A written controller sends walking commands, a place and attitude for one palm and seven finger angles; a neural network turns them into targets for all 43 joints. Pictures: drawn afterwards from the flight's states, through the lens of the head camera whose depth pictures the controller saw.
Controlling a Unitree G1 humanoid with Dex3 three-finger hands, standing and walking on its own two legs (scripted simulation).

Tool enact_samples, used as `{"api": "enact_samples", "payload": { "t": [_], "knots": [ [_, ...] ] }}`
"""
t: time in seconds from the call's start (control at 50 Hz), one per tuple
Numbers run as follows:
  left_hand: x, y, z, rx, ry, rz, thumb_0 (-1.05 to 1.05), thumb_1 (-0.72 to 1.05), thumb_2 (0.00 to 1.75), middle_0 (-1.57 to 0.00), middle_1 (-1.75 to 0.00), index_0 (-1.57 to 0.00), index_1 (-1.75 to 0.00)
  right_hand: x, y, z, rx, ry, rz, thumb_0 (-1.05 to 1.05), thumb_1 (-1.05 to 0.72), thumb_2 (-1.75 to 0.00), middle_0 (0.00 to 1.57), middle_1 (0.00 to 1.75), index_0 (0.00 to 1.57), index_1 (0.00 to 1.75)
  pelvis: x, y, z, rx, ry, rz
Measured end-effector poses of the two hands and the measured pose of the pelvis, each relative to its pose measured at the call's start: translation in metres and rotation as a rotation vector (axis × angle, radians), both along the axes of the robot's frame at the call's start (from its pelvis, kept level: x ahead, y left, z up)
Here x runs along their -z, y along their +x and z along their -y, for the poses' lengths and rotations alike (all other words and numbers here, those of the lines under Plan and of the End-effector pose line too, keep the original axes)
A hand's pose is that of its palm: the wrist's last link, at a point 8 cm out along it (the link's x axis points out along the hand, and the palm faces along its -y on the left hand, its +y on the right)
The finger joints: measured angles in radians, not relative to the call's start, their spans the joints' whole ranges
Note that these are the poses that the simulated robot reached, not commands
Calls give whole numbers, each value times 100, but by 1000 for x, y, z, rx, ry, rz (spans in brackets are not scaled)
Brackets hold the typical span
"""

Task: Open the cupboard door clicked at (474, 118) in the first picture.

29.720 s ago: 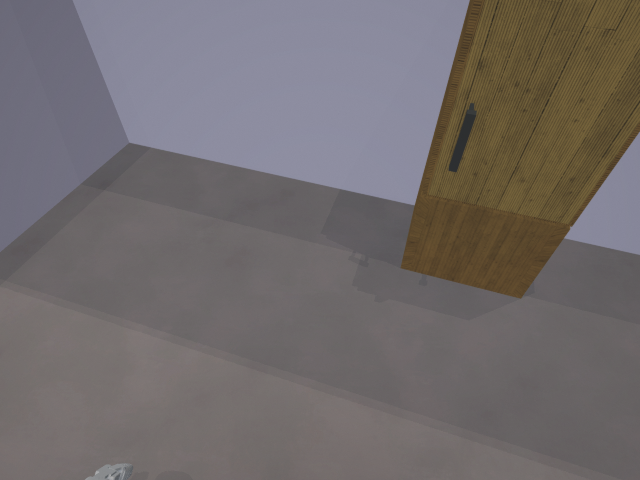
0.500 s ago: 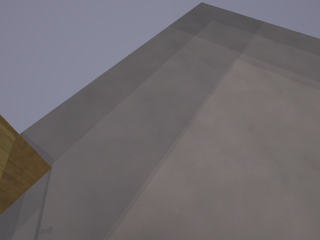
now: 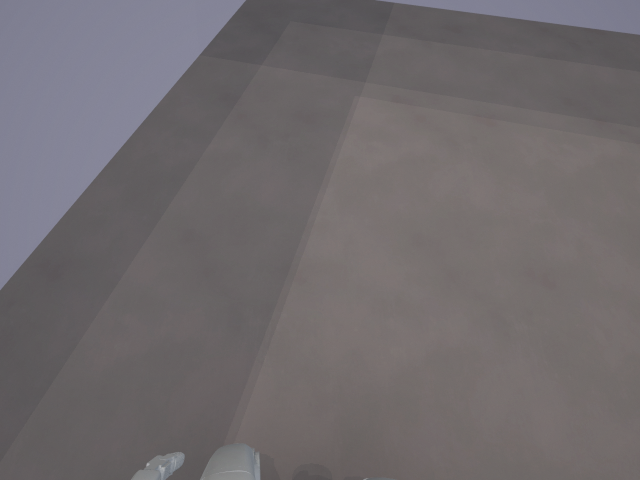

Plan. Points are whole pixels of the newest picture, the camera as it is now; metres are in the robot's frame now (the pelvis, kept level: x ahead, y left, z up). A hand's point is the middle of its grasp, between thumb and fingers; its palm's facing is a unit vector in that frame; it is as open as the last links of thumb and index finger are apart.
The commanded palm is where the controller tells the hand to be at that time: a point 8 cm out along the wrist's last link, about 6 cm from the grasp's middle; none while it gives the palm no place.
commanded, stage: walk to a spot facing it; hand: left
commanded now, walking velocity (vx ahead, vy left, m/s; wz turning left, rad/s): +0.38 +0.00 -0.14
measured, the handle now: out of the picture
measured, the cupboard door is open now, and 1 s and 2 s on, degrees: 42 42 42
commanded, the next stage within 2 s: turn to face it in 0.58 s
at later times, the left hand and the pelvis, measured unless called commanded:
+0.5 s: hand (199, 383) +0.27 +0.20 -0.17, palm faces -0.04 -0.99 -0.15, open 7.3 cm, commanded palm none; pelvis +0.25 +0.02 +0.00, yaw -6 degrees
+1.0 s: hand (267, 244) +0.53 +0.11 -0.16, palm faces -0.03 -0.98 -0.18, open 7.1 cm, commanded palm none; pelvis +0.43 -0.07 +0.00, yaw -2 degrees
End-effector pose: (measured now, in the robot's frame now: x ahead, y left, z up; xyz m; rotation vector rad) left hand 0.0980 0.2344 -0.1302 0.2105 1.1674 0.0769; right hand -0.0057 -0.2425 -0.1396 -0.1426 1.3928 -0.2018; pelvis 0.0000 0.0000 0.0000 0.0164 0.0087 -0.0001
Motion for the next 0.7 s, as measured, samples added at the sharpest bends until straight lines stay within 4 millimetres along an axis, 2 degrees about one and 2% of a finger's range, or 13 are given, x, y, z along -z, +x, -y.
{"api": "enact_samples", "payload": {
  "t": [0.08,0.22,0.3,0.34,0.38,0.42,0.46,0.54,0.62,0.7],
  "knots": [
    [-7,5,-7,-38,23,-58,-1,95,89,-21,-30,-21,-30,-11,88,-1,-28,14,155,1,-91,-90,20,30,20,30,-8,37,3,22,0,-13],
    [1,11,-14,-114,12,-171,0,93,89,-20,-30,-20,-30,-17,219,-16,-95,28,281,1,-91,-90,20,30,20,30,-5,113,-5,42,-18,-9],
    [17,19,-17,-143,-12,-271,0,92,89,-20,-30,-20,-30,-16,288,-29,-127,15,346,1,-91,-90,20,30,20,30,6,162,-16,57,-16,3],
    [26,30,-19,-133,-25,-319,0,92,89,-20,-30,-20,-30,-12,310,-32,-120,-6,386,1,-91,-90,20,30,20,30,15,183,-23,79,-29,9],
    [28,53,-21,-108,-29,-333,0,91,89,-20,-30,-20,-30,-12,315,-34,-96,-13,380,1,-91,-90,20,30,20,30,14,200,-24,96,-15,22],
    [26,87,-21,-84,-32,-306,0,91,89,-20,-30,-20,-30,-13,308,-33,-66,-16,332,0,-91,-90,20,30,20,30,9,216,-23,101,-13,22],
    [20,127,-19,-64,-39,-251,1,91,89,-20,-30,-20,-30,-12,294,-32,-39,-14,253,0,-91,-90,20,30,20,30,2,232,-21,101,-15,19],
    [5,213,-7,-13,-46,-127,1,91,90,-20,-30,-20,-30,-13,263,-18,30,-23,87,0,-93,-90,20,30,20,30,-8,263,-14,113,-18,14],
    [-3,294,13,68,-30,-50,0,91,90,-20,-30,-20,-30,-9,241,-4,113,-2,-38,0,-93,-90,20,30,20,30,-7,299,3,144,-12,14],
    [2,367,40,145,5,5,0,91,90,-20,-30,-20,-30,7,235,13,193,24,-120,1,-92,-90,20,30,20,30,7,339,31,177,7,19]
  ]
}}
